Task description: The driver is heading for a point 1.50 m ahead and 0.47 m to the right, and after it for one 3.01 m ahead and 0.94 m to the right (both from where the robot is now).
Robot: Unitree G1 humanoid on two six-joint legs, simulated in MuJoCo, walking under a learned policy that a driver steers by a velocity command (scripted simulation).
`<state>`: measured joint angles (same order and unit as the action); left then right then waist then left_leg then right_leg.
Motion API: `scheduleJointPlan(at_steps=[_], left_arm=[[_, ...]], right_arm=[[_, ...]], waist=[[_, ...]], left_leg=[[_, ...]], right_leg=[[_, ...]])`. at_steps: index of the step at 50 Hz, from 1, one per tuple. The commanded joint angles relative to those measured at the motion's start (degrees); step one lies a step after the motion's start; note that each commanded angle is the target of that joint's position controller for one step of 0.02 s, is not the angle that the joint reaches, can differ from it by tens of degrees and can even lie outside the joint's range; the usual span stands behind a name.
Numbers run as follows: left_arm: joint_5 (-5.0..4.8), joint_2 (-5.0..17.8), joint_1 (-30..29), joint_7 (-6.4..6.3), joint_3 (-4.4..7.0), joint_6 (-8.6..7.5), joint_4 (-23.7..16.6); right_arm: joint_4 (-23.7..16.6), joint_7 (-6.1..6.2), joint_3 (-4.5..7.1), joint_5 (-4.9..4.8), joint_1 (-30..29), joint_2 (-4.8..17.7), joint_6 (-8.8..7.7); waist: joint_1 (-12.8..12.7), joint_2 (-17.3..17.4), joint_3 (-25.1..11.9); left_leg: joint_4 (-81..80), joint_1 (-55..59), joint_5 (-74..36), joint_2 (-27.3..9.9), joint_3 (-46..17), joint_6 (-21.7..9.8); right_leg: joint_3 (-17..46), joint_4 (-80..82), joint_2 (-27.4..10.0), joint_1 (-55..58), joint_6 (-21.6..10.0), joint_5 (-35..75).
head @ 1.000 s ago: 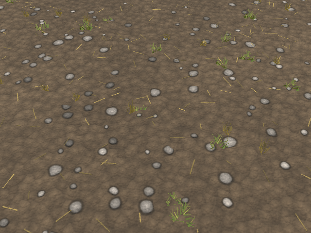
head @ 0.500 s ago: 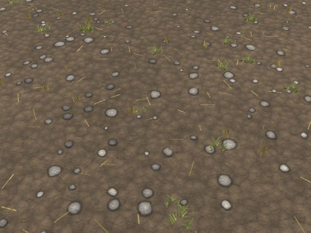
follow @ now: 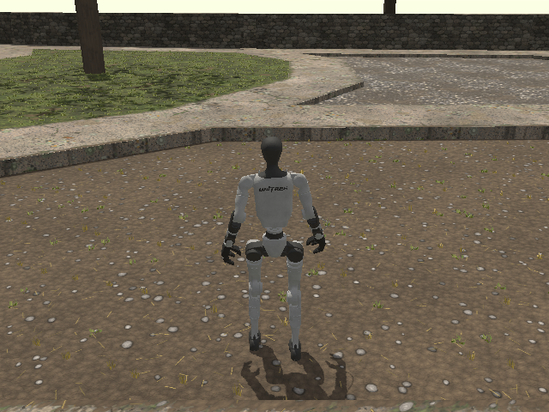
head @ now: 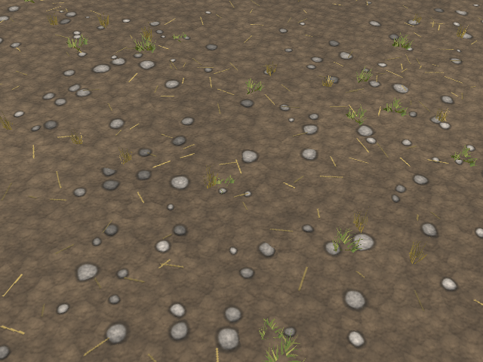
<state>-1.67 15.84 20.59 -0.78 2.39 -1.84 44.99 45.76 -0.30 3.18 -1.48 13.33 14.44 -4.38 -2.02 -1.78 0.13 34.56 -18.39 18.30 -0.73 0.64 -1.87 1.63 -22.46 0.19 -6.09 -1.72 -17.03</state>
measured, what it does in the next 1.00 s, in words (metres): walks ahead, turning right: left foot, then right foot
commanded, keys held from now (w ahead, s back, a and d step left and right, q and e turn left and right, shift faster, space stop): w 0.24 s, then w+e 0.76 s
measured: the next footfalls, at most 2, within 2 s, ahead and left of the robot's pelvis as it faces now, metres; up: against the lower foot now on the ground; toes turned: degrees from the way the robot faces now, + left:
left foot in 0.04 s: +0.07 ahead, +0.12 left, +0.00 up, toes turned +0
right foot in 0.54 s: +0.43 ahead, -0.10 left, +0.00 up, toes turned -8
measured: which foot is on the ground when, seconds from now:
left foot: up 0.00-0.02, down 0.04-0.56, up 0.58-1.00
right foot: down 0.00-0.04, up 0.06-0.52, down 0.54-1.00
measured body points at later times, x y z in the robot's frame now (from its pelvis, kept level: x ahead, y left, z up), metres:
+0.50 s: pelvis +0.22 +0.01 -0.02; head +0.26 +0.02 +0.43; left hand +0.47 +0.21 -0.10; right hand +0.16 -0.26 -0.15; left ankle +0.03 +0.12 -0.74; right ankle +0.39 -0.11 -0.72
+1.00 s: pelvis +0.51 -0.03 -0.01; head +0.54 -0.05 +0.44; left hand +0.65 +0.24 -0.12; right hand +0.65 -0.32 -0.08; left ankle +0.70 +0.05 -0.73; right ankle +0.39 -0.09 -0.74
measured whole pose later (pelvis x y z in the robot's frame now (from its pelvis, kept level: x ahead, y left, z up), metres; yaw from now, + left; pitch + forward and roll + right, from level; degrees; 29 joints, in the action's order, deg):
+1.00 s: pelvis +0.51 -0.03 -0.01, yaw -22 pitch +2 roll -1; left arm -1.6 17.0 21.7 -0.5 3.6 -2.0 42.0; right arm 37.0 -0.7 0.9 -0.1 3.1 16.1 -6.6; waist -5.3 2.2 0.7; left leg 28.3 -30.1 0.4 -0.5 -5.9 2.4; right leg 12.1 -25.6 7.6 -6.1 -4.1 -20.7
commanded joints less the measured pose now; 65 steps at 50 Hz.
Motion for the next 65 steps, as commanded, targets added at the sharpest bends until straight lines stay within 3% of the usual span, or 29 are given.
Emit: scheduleJointPlan(at_steps=[1, 2, 3, 4, 5, 6, 9, 15, 21, 24, 26, 27, 28, 29, 30, 31, 32, 35, 39, 46, 49, 51, 52, 53, 54, 55, 57, 60, 65], left_arm=[[-0.14, 7.35, -4.52, 0.32, 1.67, -0.49, -4.11], [0.43, 4.78, -5.66, 0.53, 0.75, -0.87, -4.53], [1.79, 0.02, -7.61, 0.82, -0.83, -1.52, -6.47], [-0.24, 2.08, -6.54, 0.42, 0.05, -2.69, -8.90], [-1.39, 6.88, -6.15, 0.32, 1.29, -3.35, -7.93], [-1.56, 7.64, -6.83, 0.69, 1.58, -3.55, -7.38], [0.53, 5.84, -7.43, 1.57, 1.66, -3.45, -5.90], [0.60, 2.23, -14.42, 2.46, 0.39, -2.70, -8.39], [-0.08, 1.67, -23.22, 4.29, -0.35, -3.24, -12.12], [0.28, 3.35, -22.18, 5.20, 0.29, -3.34, -13.20], [0.38, 6.93, -12.10, 4.97, 2.18, -2.85, -11.17], [0.23, 9.62, -3.19, 4.25, 3.65, -2.50, -9.07], [0.54, 15.31, 4.64, 3.06, 5.11, -1.76, -7.96], [0.17, 15.11, 3.59, 3.04, 4.70, -2.01, -8.67], [0.77, 10.87, 3.42, 2.73, 3.82, -1.98, -8.46], [1.06, 9.40, 0.13, 2.46, 3.31, -2.10, -8.62], [1.15, 8.87, -3.53, 2.59, 3.00, -2.39, -9.19], [1.64, 7.20, -8.89, 2.40, 2.64, -2.78, -10.87], [1.05, 8.99, -6.10, 1.24, 3.07, -2.93, -9.17], [-0.24, 10.18, 0.53, 0.16, 3.45, -1.21, -6.23], [0.00, 9.81, 0.26, -0.12, 3.41, -0.50, -6.03], [0.34, 7.85, -1.05, 0.02, 2.79, -0.24, -6.52], [1.06, 4.21, -1.22, 0.35, 1.45, -0.57, -7.52], [-0.29, 1.18, 6.12, 0.36, 0.43, -1.12, -8.73], [-0.70, 6.24, 6.45, 0.19, 1.10, -1.28, -8.30], [-0.58, 9.72, 0.95, 0.18, 2.15, -0.93, -8.58], [0.62, 8.81, -4.79, 0.29, 2.42, -0.59, -10.16], [-0.12, 5.58, -3.89, 1.00, 2.26, 0.36, -10.16], [0.50, 3.70, -9.11, 1.49, 1.66, 0.65, -11.98]], right_arm=[[-0.03, -0.63, 1.43, 0.11, 5.49, 4.15, -1.22], [0.93, -0.28, 2.05, -0.29, 10.34, 5.81, -1.13], [1.42, 0.34, 3.04, 0.15, 17.10, 11.12, -1.12], [1.47, -0.59, 3.96, 1.15, 18.40, 15.91, -1.73], [0.42, -0.91, 2.69, 1.01, 13.24, 11.67, -2.35], [-0.47, -0.92, 1.72, 0.86, 9.97, 8.56, -2.62], [-1.22, -0.93, 0.44, 1.47, 6.20, 6.35, -2.05], [1.03, 0.11, 0.16, 1.64, 10.11, 7.66, -0.97], [3.09, 0.58, 0.34, 1.26, 12.30, 9.43, -0.85], [2.63, 1.15, 0.82, 1.32, 10.61, 10.72, -0.02], [1.60, 1.92, 1.37, 1.92, 9.50, 12.46, 1.22], [0.71, 2.33, 1.31, 1.98, 8.77, 12.68, 1.58], [-1.50, 2.36, 0.04, 3.60, 12.35, 9.38, 0.74], [-2.01, 0.83, -2.16, 2.94, 16.79, 3.36, -1.30], [-3.30, -0.21, -0.41, 0.76, 9.99, 10.17, -3.42], [-5.92, -0.47, -0.39, -0.83, 3.86, 10.75, -4.30], [-6.66, -0.08, -0.62, 0.02, 1.65, 9.75, -4.60], [-6.76, 0.65, 0.01, 2.10, 4.53, 9.33, -2.69], [-9.51, 1.31, -0.56, 3.15, -0.93, 7.18, -1.30], [-13.14, 0.10, -0.79, 1.38, -14.12, 6.78, -2.68], [-13.25, -0.45, 0.44, 1.03, -12.93, 9.13, -3.35], [-11.61, -0.01, 1.73, 1.26, -4.89, 10.90, -3.80], [-11.15, 0.55, 2.62, 2.32, 3.08, 13.72, -3.97], [-9.18, 0.57, 3.85, 2.84, 8.88, 17.73, -2.95], [-9.25, 0.14, 3.19, 1.47, 9.49, 13.62, -2.50], [-9.84, 0.34, 2.25, 1.40, 7.39, 10.03, -2.20], [-9.67, 0.36, 1.42, 2.13, 2.72, 8.07, -1.69], [-8.38, 0.29, 1.11, 2.01, 1.00, 6.56, -2.17], [-5.53, 0.33, 2.29, 1.93, 2.04, 9.72, -2.26]], waist=[[5.28, -3.12, -0.16], [7.88, -1.71, -1.44], [10.04, 11.32, -3.95], [8.36, 18.91, -2.98], [6.39, 10.20, 2.14], [5.22, 8.52, 4.88], [3.33, 6.72, 4.22], [5.34, 6.00, 4.62], [7.12, 5.52, 7.45], [4.35, 6.79, 4.21], [-1.19, 8.65, -3.40], [-5.85, 6.90, -8.27], [-5.91, -4.51, -16.39], [-1.69, -13.73, -24.99], [-4.89, -6.69, -21.24], [-3.86, -2.94, -11.70], [-0.98, 3.98, -5.34], [4.17, 1.48, -2.11], [3.03, 0.10, 0.74], [-2.55, -2.65, -0.17], [-0.96, -4.75, -0.98], [3.49, -5.28, -4.33], [7.01, -0.37, -11.83], [4.89, 16.87, -19.12], [5.63, 16.48, -17.22], [7.10, 10.10, -9.80], [5.43, 5.30, -1.39], [3.04, 9.01, 0.63], [3.57, 6.29, 1.64]], left_leg=[[-6.93, 15.08, -8.11, 3.49, 3.84, 0.34], [-8.63, 21.73, -5.94, 0.28, -0.66, -1.03], [-16.76, 27.94, 0.18, -13.27, -20.04, -5.75], [-24.71, 28.57, 12.51, -22.20, -42.81, -14.77], [-25.41, 25.07, 18.96, -22.29, -40.51, -15.03], [-25.47, 23.15, 16.59, -19.32, -33.81, -12.69], [-26.69, 19.21, -4.27, -12.61, -19.09, -8.74], [-27.71, 17.18, -23.43, -9.36, -5.62, -8.46], [-28.24, 19.91, -24.74, -12.27, 0.31, -7.18], [-20.72, 25.70, -46.44, -13.49, 3.07, -5.46], [-5.44, 27.18, -65.52, -12.56, 5.01, -3.95], [7.96, 19.65, -63.23, -10.75, 6.49, -2.05], [28.37, 1.10, -35.41, -6.02, 6.85, -0.03], [46.90, -18.58, 12.67, 5.74, -2.14, 2.47], [49.81, -24.56, 9.95, 2.11, -9.64, 0.91], [46.99, -26.32, 5.25, -0.45, -8.11, -0.02], [41.79, -24.67, 1.92, -2.64, -7.27, 0.13], [33.57, -16.48, -1.63, -5.95, -6.84, 2.26], [21.56, -16.92, -9.92, -5.35, -4.29, 5.95], [-2.84, -10.30, -23.23, 0.18, -5.05, 5.79], [-6.85, -7.50, -15.89, 0.85, -6.38, 3.69], [-10.75, 4.77, -14.50, -0.22, -5.45, 0.42], [-9.45, 19.04, -12.40, -9.16, -13.14, -3.59], [-11.97, 38.91, -1.88, -21.85, -36.92, -12.80], [-15.63, 38.20, 10.73, -24.44, -46.58, -12.73], [-16.87, 31.72, 11.45, -21.92, -38.71, -10.30], [-19.20, 19.16, -2.45, -16.93, -25.04, -8.30], [-23.18, 12.18, -10.74, -12.92, -13.63, -7.73], [-25.35, 14.06, -20.67, -14.11, -4.89, -9.12]], right_leg=[[8.30, 4.91, -8.54, -12.20, -7.93, -4.17], [5.82, -2.53, -6.44, -17.01, -5.50, -3.39], [-0.72, -24.43, -0.66, -25.22, -1.07, -8.03], [2.12, -37.26, 3.52, -37.35, -0.59, -16.63], [5.71, -43.32, -1.24, -42.11, -1.81, -13.00], [5.43, -43.67, -3.37, -43.43, -2.96, -6.51], [2.96, -39.17, -6.95, -38.93, -2.03, 4.78], [-1.25, -25.65, -5.90, -38.15, 1.96, 16.85], [-2.50, -11.93, -3.12, -33.67, -0.95, 22.22], [-4.85, -10.61, -0.21, -29.61, -4.09, 15.79], [-7.52, -11.05, 4.03, -17.51, -6.58, 11.16], [-5.65, -8.73, 4.25, -3.07, -8.53, 13.78], [12.60, -11.16, -8.13, 18.65, -13.68, 15.46], [45.55, 0.41, -20.10, 33.04, -24.18, 0.43], [44.67, 5.39, -18.24, 29.37, -20.52, -6.35], [35.89, 6.52, -16.27, 20.20, -17.79, -4.00], [29.72, 7.91, -13.95, 9.55, -16.69, 3.46], [21.21, 10.92, -8.97, -4.70, -16.17, 15.00], [14.72, 11.83, -6.12, -12.37, -15.73, 20.32], [17.79, 5.69, -5.01, -7.66, -10.96, 11.15], [23.53, 0.24, -7.09, -1.77, -9.62, 11.16], [22.76, -7.25, -4.42, -3.27, -7.13, 14.03], [18.37, -21.73, -1.21, -9.29, -5.00, 9.16], [9.06, -40.02, 7.19, -30.10, -0.76, -12.89], [9.34, -49.38, 2.66, -38.52, 0.14, -16.18], [9.33, -52.60, 0.47, -40.53, 0.74, -10.63], [7.04, -49.84, -2.77, -38.19, 1.48, -3.18], [4.62, -46.27, -5.09, -33.68, 1.83, 0.14], [4.13, -35.66, -6.31, -37.12, 3.04, 8.56]])
Over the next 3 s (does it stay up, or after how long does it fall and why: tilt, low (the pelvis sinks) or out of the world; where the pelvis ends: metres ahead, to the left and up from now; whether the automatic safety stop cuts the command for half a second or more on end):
stays up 1.45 -0.52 0.00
